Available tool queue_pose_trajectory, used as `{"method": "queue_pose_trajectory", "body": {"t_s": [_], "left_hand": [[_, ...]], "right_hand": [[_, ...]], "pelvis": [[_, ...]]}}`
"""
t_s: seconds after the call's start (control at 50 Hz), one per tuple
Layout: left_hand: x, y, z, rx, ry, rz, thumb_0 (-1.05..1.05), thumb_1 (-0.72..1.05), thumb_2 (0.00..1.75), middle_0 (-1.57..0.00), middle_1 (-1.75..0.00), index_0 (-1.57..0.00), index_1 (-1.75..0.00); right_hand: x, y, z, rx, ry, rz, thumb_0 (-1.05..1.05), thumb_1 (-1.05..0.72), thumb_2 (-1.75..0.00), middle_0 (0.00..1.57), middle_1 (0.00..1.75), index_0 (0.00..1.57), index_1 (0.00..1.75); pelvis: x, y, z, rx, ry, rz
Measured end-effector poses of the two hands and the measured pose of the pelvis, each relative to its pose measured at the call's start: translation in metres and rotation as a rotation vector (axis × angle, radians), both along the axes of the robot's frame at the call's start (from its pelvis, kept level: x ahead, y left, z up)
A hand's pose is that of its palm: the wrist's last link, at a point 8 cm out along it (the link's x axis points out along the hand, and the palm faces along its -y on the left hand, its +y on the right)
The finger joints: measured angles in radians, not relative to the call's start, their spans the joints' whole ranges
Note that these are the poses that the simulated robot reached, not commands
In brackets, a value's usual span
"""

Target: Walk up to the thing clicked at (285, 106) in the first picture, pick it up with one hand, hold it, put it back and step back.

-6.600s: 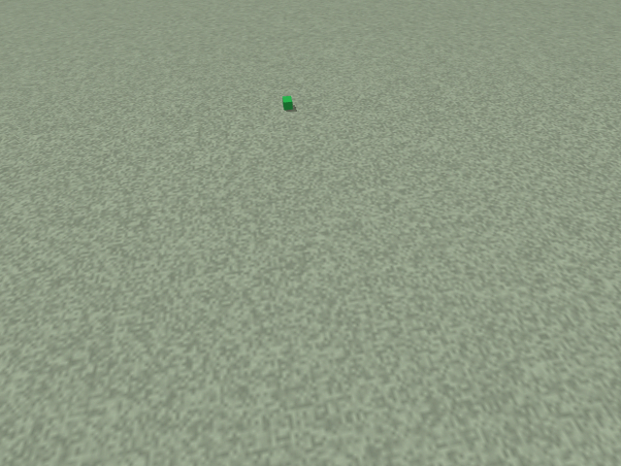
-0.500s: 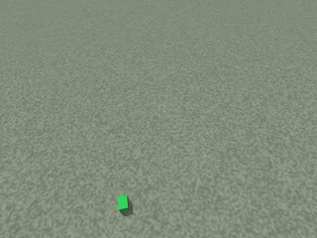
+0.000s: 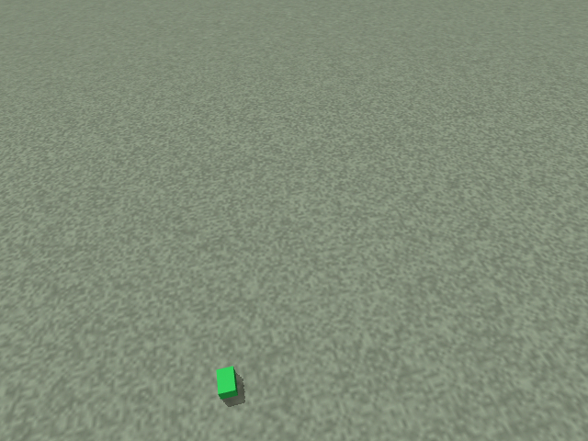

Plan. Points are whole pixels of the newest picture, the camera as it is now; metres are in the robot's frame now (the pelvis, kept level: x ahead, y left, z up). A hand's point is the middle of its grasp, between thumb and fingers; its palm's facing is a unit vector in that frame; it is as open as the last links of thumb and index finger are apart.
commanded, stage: stand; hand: left
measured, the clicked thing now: (227, 382) +0.46 +0.26 -0.76
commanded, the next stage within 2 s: none
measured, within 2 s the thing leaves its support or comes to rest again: neither
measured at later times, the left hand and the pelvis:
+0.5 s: hand out of the picture +0.09 +0.25 -0.15, palm faces -0.01 -0.94 -0.35, open 7.4 cm; pelvis +0.00 -0.01 +0.00, yaw +1 degrees
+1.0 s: hand out of the picture +0.08 +0.24 -0.16, palm faces -0.01 -0.94 -0.34, open 7.4 cm; pelvis +0.01 -0.01 +0.00, yaw +1 degrees
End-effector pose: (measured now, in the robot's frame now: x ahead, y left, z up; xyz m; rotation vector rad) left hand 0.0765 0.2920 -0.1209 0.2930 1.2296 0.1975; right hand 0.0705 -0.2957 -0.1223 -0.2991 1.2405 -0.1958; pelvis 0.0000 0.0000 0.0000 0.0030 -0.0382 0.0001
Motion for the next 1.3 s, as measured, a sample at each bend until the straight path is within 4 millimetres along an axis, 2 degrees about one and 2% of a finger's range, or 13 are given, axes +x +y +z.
{"method": "queue_pose_trajectory", "body": {"t_s": [0.32, 0.82, 1.3], "left_hand": [[0.008, 0.002, 0.004, 0.016, -0.023, -0.011, 0.01, 0.90, 0.89, -0.20, -0.30, -0.20, -0.30], [-0.005, -0.003, 0.002, 0.017, 0.015, 0.005, 0.01, 0.90, 0.89, -0.20, -0.30, -0.21, -0.30], [0.008, -0.003, 0.006, 0.025, -0.017, 0.007, 0.01, 0.90, 0.89, -0.20, -0.30, -0.21, -0.30]], "right_hand": [[0.003, -0.001, 0.000, 0.004, -0.002, 0.007, 0.01, -0.91, -0.90, 0.21, 0.30, 0.20, 0.30], [0.006, -0.008, -0.001, 0.002, 0.020, 0.020, 0.01, -0.91, -0.90, 0.20, 0.30, 0.20, 0.30], [0.019, -0.008, 0.000, 0.001, -0.003, 0.035, 0.01, -0.91, -0.90, 0.21, 0.30, 0.20, 0.30]], "pelvis": [[0.004, -0.003, 0.001, 0.001, -0.002, 0.009], [0.008, -0.009, 0.001, 0.000, 0.005, 0.019], [0.014, -0.011, 0.001, -0.001, 0.003, 0.025]]}}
